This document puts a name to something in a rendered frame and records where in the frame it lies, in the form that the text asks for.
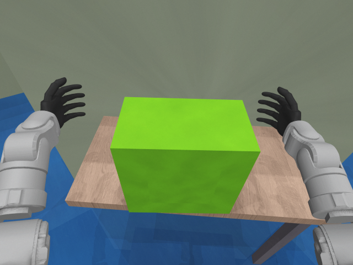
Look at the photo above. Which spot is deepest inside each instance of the right robot hand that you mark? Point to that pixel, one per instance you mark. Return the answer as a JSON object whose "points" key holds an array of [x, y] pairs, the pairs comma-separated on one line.
{"points": [[287, 108]]}

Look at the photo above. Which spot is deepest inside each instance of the right robot forearm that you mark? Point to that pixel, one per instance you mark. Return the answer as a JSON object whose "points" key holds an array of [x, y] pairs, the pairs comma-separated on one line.
{"points": [[329, 190]]}

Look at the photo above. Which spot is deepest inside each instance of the table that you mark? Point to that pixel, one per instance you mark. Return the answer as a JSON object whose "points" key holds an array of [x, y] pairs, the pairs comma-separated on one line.
{"points": [[273, 191]]}

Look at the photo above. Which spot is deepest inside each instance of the carton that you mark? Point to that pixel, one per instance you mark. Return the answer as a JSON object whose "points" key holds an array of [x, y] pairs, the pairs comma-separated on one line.
{"points": [[177, 155]]}

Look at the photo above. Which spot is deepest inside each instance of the left robot upper arm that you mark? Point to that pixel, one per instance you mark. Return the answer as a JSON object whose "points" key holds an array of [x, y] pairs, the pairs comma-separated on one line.
{"points": [[24, 242]]}

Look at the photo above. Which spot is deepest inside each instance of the left robot hand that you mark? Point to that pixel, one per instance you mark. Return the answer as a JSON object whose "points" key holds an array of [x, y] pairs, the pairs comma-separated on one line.
{"points": [[54, 102]]}

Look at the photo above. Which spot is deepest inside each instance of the right robot upper arm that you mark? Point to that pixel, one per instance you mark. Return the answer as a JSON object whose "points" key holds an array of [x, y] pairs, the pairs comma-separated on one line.
{"points": [[333, 244]]}

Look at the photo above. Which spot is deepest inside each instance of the left robot forearm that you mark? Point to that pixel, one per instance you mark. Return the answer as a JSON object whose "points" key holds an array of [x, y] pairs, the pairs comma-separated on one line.
{"points": [[24, 166]]}

